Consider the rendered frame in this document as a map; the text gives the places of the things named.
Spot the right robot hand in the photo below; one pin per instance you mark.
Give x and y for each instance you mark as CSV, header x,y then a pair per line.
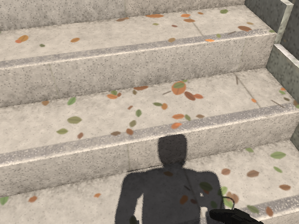
x,y
232,216

